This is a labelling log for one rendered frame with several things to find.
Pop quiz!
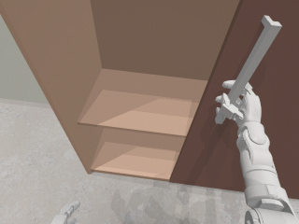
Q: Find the robot right hand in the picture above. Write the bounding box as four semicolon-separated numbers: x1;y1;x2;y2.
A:
215;80;262;129

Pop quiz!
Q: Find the wardrobe door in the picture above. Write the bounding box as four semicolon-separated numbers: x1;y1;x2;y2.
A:
169;0;299;200

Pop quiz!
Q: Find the right robot forearm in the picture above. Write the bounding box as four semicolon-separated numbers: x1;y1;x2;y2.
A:
236;121;299;223

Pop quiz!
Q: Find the robot right upper arm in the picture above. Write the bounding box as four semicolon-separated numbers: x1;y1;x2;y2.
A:
244;207;299;224

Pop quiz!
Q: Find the robot left hand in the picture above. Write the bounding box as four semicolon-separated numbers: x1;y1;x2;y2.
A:
50;201;80;224

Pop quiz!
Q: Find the handle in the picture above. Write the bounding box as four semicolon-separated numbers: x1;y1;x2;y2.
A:
215;15;282;124

